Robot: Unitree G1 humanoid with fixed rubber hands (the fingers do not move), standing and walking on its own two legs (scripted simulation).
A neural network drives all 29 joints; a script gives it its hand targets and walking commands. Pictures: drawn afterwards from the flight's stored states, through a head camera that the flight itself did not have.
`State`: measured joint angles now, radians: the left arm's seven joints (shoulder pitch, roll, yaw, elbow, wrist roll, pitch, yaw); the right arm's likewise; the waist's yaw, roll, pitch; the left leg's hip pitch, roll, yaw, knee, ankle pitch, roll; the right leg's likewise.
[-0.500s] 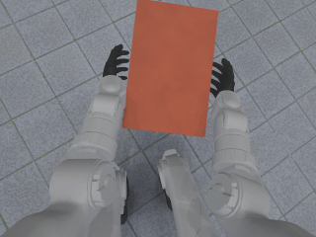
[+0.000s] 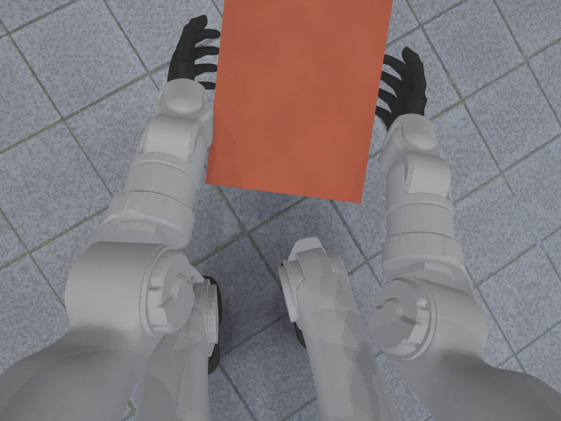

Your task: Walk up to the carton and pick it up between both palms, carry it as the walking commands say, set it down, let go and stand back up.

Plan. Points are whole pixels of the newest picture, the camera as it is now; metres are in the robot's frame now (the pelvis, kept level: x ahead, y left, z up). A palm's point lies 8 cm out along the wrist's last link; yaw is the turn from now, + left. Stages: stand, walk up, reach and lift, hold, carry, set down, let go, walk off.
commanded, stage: set down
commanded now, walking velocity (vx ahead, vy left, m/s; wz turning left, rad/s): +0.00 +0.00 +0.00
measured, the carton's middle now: (293, 88) +0.54 -0.12 -0.19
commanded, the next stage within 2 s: none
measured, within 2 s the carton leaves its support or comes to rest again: neither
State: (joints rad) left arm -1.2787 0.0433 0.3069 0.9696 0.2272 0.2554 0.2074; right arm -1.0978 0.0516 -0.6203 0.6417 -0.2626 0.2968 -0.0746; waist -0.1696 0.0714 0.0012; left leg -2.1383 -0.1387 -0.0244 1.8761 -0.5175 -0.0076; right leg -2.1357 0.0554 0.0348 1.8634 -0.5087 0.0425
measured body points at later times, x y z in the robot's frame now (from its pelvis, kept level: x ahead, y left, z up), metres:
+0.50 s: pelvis -0.01 +0.00 -0.05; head +0.35 -0.04 +0.22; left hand +0.56 +0.01 -0.22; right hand +0.48 -0.26 -0.20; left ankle +0.11 +0.10 -0.42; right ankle +0.11 -0.13 -0.42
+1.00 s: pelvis +0.00 +0.00 -0.07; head +0.37 -0.03 +0.19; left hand +0.57 +0.01 -0.25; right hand +0.49 -0.26 -0.24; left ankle +0.11 +0.10 -0.42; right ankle +0.11 -0.13 -0.42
